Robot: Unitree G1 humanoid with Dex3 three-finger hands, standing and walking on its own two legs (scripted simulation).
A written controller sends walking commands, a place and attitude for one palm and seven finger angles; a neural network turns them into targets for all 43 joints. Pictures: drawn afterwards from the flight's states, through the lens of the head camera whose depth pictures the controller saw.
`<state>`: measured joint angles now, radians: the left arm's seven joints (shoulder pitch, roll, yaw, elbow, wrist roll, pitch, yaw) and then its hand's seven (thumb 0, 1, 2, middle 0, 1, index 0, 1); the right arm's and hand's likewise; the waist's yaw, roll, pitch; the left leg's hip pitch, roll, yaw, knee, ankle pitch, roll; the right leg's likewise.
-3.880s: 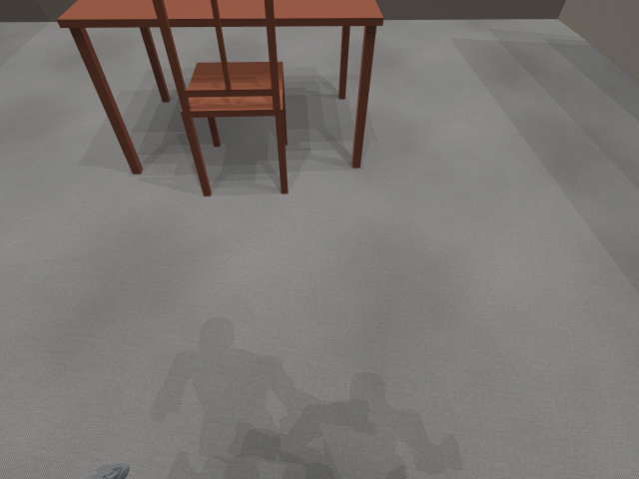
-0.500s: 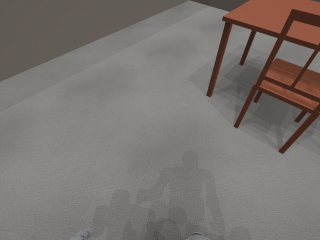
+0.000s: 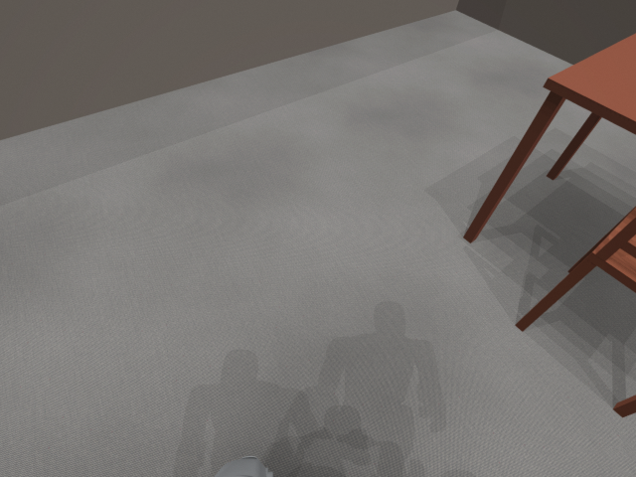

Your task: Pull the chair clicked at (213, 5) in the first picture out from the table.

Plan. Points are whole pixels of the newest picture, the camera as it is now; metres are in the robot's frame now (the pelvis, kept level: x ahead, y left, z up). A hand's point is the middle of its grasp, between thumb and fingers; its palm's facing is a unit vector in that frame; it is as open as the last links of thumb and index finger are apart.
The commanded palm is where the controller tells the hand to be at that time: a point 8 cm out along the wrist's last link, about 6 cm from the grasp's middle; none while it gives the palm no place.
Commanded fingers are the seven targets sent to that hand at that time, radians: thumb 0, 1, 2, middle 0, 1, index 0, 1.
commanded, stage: walk to a spot facing it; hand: left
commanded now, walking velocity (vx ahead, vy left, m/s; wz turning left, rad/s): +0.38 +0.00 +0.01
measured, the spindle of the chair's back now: out of the picture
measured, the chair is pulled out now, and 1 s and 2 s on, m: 0.00 0.00 0.00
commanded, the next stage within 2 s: turn to face it in 0.90 s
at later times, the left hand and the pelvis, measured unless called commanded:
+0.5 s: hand (238, 333) +0.35 +0.16 -0.15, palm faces -0.10 -0.98 -0.18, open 7.4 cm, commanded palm none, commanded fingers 0.00 0.90 0.90 -0.20 -0.30 -0.20 -0.30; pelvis +0.22 -0.01 +0.01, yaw -4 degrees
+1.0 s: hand (247, 321) +0.39 +0.16 -0.18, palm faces +0.14 -0.98 -0.15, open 7.3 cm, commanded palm none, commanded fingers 0.00 0.90 0.90 -0.20 -0.30 -0.20 -0.30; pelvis +0.44 -0.01 +0.00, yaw +3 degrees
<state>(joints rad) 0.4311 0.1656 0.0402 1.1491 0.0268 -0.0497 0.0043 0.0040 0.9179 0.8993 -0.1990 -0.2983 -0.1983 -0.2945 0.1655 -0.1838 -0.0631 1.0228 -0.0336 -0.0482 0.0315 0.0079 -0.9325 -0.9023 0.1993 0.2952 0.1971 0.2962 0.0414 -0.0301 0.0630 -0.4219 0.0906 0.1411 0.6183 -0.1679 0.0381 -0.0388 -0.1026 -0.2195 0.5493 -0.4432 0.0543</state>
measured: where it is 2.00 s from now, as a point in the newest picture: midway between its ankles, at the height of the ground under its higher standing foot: (322, 351)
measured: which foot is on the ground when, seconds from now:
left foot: down 0.00-0.56, up 0.58-0.98, down 1.00-1.00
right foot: down 0.00-0.00, up 0.02-0.54, down 0.56-1.00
